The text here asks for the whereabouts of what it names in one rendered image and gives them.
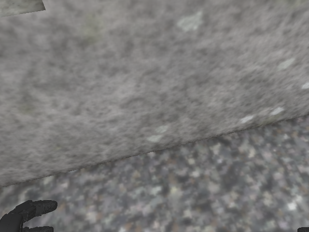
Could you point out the left robot hand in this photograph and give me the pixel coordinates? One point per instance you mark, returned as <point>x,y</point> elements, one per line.
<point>13,221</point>

